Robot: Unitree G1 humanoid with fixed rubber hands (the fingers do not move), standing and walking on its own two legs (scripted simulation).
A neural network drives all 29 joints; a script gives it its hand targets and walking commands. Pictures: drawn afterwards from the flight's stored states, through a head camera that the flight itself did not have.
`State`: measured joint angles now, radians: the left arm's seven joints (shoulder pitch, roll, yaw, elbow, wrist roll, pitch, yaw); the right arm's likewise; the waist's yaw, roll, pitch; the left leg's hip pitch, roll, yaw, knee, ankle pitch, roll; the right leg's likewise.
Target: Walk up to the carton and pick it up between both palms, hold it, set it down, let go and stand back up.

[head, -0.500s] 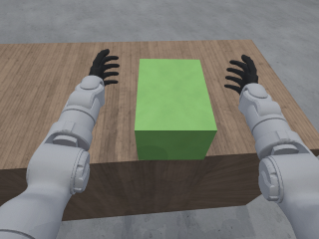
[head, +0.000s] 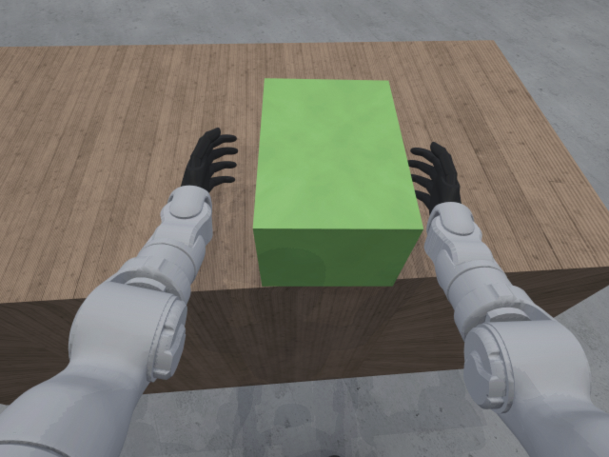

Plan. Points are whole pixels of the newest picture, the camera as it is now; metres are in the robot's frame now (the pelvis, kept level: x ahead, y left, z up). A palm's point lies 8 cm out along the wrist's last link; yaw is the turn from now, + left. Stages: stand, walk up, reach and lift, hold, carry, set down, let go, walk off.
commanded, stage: reach and lift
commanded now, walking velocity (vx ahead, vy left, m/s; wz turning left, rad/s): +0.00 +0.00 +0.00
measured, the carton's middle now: (327, 180) +0.51 -0.05 +0.03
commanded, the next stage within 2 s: none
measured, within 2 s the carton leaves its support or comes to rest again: neither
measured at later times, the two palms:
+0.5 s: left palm (218, 184) +0.47 +0.11 +0.07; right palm (434, 199) +0.43 -0.18 +0.07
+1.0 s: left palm (220, 185) +0.47 +0.11 +0.07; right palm (430, 207) +0.42 -0.18 +0.07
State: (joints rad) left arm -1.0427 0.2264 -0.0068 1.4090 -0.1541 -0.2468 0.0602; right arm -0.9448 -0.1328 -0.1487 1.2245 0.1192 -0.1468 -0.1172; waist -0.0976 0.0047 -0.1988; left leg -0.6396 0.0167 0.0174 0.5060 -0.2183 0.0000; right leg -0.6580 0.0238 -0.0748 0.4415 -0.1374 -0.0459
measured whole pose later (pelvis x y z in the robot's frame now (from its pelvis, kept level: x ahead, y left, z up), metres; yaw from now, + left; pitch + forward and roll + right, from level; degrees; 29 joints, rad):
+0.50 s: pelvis -0.01 -0.01 +0.00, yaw +0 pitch +21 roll +1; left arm -1.09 0.19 0.12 1.44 -0.07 -0.30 0.08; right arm -1.00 -0.07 -0.23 1.21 0.05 -0.15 -0.13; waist -0.11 -0.01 -0.17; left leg -0.65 0.01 0.03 0.48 -0.20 -0.01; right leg -0.69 0.02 -0.06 0.46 -0.13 -0.05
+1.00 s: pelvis +0.04 +0.01 +0.02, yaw -2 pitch +10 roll -1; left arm -0.86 -0.03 0.56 1.10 0.38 -0.23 0.05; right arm -0.76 0.12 -0.66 0.95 -0.48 -0.27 -0.05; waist -0.08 0.00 -0.03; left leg -0.31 0.02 0.05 0.36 -0.23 0.01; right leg -0.33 0.03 -0.05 0.30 -0.14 -0.03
